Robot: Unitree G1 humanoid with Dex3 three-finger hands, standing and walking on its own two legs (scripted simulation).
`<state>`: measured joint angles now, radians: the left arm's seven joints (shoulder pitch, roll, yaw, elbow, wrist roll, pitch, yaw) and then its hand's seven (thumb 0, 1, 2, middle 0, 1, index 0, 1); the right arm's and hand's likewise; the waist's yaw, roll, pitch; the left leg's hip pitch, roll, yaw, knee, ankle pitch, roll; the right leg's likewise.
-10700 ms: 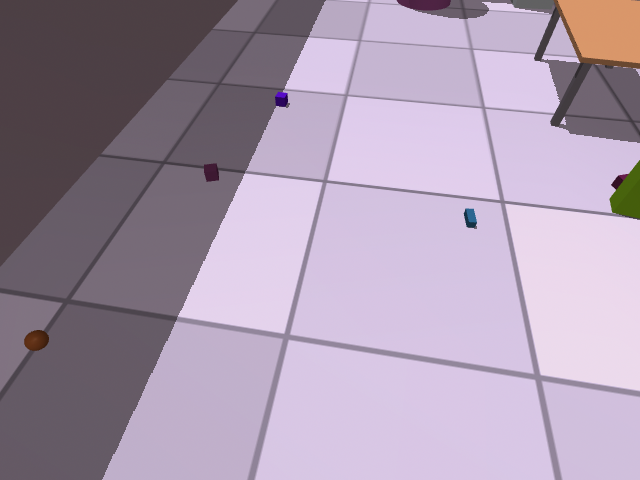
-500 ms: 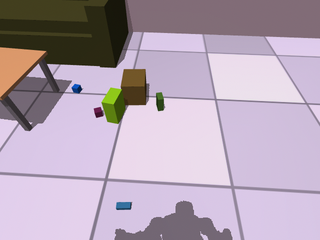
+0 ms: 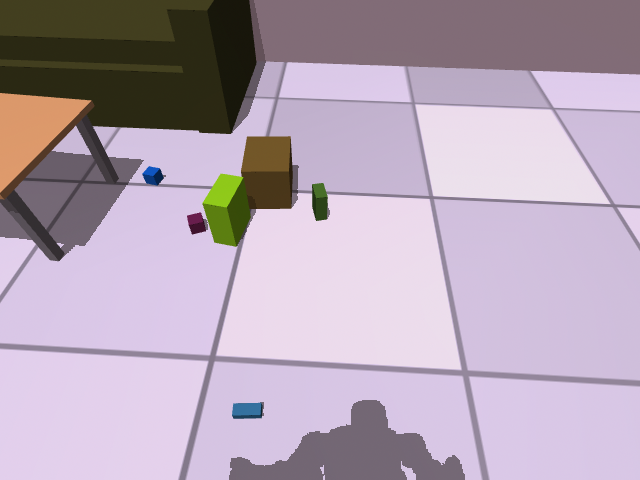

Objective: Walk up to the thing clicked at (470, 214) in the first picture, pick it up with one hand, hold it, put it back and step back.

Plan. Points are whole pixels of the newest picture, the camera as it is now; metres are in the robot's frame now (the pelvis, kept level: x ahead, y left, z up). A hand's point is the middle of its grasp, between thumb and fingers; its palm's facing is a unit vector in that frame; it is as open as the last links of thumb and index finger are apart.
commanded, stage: stand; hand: left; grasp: from above
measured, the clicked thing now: (247, 410) +0.43 +0.23 -0.77
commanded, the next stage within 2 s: rise first in 0.76 s
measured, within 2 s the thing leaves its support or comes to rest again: neither
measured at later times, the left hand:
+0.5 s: hand out of the picture +0.07 +0.25 -0.16, palm faces -0.03 -0.94 -0.34, open 7.4 cm
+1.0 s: hand out of the picture +0.11 +0.25 -0.16, palm faces +0.04 -0.94 -0.32, open 7.7 cm
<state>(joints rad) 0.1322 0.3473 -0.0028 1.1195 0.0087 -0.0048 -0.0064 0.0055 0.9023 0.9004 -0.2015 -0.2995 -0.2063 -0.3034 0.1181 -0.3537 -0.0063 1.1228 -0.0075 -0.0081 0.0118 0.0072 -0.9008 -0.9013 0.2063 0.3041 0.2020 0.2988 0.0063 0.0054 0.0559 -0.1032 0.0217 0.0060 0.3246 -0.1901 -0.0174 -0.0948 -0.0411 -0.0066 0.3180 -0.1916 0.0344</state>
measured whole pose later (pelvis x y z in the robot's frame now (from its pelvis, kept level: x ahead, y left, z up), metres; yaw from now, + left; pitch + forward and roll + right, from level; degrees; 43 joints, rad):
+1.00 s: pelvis -0.02 +0.00 -0.01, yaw +0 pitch +2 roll +0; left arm 0.01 0.33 0.07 1.09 0.01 -0.02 0.00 0.01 0.78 0.89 -0.23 -0.42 -0.22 -0.43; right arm 0.19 -0.32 0.00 0.90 0.04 -0.04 -0.03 0.01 -0.91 -0.90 0.20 0.30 0.20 0.30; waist 0.00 0.00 0.05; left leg -0.28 0.02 -0.01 0.48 -0.23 -0.02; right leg -0.27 -0.04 -0.01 0.47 -0.24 0.03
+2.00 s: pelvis -0.03 +0.00 -0.15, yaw +0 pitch +24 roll -2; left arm 0.19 0.37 0.11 0.46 0.36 0.17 0.00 0.00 -0.40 0.83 -0.26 -0.88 -0.26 -0.90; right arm 0.16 -0.25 -0.03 0.54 0.00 -0.19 -0.01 0.01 -0.92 -0.91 0.21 0.30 0.20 0.30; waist -0.03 0.02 -0.16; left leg -1.20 0.03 -0.05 1.39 -0.60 -0.02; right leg -1.17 -0.03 -0.02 1.35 -0.60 0.03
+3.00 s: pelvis -0.11 +0.01 -0.43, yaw -5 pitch +33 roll -7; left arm -0.82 0.73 0.12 1.31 1.27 -0.30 0.33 0.00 -0.24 0.78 -0.34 -0.70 -0.34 -0.71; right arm 0.14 -0.28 -0.02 0.76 -0.12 -0.02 0.12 0.01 -0.90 -0.90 0.21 0.30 0.20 0.30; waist -0.16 0.00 -0.08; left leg -2.24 -0.01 -0.14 2.32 -0.67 -0.02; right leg -2.16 0.00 -0.02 2.25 -0.67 0.06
